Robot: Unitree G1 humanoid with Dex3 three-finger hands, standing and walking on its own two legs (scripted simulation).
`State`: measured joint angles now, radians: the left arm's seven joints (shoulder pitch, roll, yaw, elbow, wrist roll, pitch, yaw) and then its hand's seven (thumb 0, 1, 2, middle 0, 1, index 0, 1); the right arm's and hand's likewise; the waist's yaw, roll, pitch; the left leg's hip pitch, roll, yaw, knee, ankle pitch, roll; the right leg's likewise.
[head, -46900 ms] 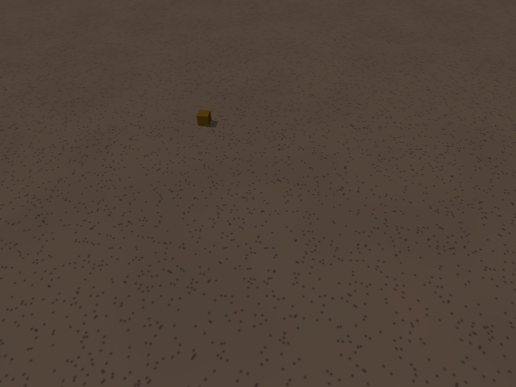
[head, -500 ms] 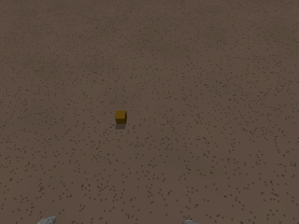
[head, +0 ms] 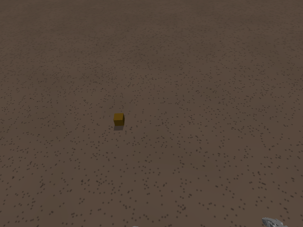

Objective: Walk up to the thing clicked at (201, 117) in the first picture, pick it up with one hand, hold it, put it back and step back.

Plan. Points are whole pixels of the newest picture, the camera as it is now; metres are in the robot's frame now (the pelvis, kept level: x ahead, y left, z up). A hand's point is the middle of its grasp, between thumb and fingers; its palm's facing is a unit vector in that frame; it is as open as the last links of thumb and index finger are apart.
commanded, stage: step back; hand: left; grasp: from above
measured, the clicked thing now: (119, 119) +1.07 +0.36 -0.72
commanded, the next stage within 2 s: stand in 1.04 s
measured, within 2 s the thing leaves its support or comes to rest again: neither
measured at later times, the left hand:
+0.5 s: hand out of the picture +0.05 +0.30 -0.14, palm faces +0.05 -0.93 -0.37, open 7.4 cm
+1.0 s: hand out of the picture +0.13 +0.30 -0.14, palm faces +0.10 -0.93 -0.34, open 7.4 cm
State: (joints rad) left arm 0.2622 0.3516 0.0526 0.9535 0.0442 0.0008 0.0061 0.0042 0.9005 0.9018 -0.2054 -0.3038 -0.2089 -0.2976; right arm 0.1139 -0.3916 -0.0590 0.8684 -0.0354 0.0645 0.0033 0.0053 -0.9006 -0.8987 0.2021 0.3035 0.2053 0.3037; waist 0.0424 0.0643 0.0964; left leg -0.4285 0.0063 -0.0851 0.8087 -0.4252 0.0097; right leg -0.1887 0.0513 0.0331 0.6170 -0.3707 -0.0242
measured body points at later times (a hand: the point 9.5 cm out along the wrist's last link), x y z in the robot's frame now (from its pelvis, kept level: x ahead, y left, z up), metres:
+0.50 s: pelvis -0.01 +0.02 +0.01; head +0.00 +0.03 +0.46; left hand +0.05 +0.35 -0.11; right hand +0.05 -0.29 -0.11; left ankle -0.03 +0.15 -0.72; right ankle +0.05 -0.11 -0.70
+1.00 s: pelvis +0.04 +0.03 +0.01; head +0.07 +0.04 +0.46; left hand +0.12 +0.35 -0.12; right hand +0.14 -0.27 -0.12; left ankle +0.00 +0.15 -0.72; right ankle +0.07 -0.10 -0.72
